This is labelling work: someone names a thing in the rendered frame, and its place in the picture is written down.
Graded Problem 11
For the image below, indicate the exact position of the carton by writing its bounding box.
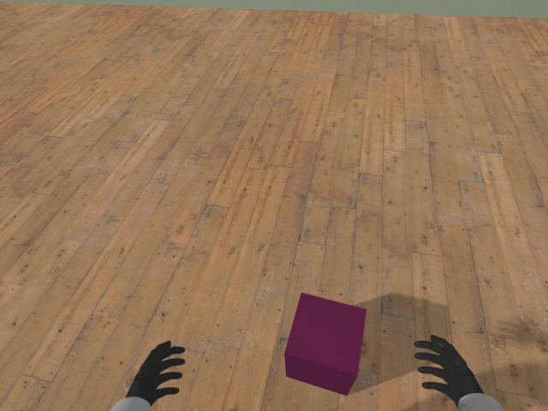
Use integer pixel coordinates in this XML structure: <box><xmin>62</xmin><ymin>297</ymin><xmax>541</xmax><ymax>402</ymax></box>
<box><xmin>284</xmin><ymin>293</ymin><xmax>366</xmax><ymax>396</ymax></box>

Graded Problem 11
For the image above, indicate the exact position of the right robot forearm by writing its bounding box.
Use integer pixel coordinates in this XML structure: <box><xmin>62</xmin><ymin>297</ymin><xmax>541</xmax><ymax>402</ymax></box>
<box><xmin>458</xmin><ymin>393</ymin><xmax>504</xmax><ymax>411</ymax></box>

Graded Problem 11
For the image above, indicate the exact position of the robot left hand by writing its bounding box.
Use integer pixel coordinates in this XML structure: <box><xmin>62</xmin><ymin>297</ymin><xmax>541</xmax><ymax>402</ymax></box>
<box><xmin>125</xmin><ymin>341</ymin><xmax>185</xmax><ymax>405</ymax></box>

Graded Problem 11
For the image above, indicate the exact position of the robot right hand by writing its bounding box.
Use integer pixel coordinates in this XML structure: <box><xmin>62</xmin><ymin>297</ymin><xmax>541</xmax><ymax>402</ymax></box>
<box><xmin>414</xmin><ymin>335</ymin><xmax>484</xmax><ymax>408</ymax></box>

